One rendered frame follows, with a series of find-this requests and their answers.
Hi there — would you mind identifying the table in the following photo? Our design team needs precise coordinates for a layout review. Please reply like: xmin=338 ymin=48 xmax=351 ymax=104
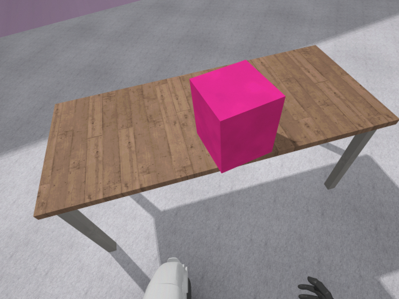
xmin=33 ymin=45 xmax=399 ymax=252

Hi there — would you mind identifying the left robot thigh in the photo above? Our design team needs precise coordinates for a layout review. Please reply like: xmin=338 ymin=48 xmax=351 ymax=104
xmin=143 ymin=262 xmax=188 ymax=299

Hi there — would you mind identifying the carton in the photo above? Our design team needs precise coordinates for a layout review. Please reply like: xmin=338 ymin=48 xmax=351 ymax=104
xmin=190 ymin=60 xmax=286 ymax=174

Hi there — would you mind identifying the right robot hand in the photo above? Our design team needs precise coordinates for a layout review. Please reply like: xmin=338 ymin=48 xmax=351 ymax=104
xmin=298 ymin=277 xmax=333 ymax=299

